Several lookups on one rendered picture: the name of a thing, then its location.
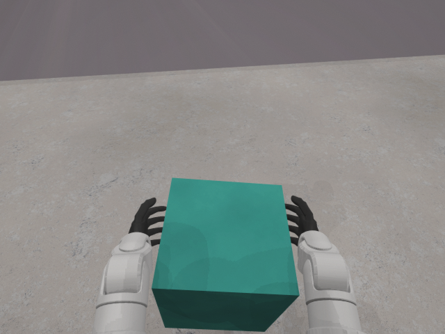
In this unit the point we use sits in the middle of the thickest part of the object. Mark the robot left hand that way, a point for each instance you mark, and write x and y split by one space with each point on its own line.
142 221

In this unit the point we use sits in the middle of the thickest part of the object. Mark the right robot forearm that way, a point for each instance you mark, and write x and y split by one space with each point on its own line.
329 292

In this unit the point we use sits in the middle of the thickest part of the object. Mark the robot right hand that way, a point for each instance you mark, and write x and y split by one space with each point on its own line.
305 221

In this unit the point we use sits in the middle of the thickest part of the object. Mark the carton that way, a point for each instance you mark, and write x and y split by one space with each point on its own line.
225 259

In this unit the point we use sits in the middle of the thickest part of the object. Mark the left robot forearm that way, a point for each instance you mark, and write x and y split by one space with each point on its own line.
124 288

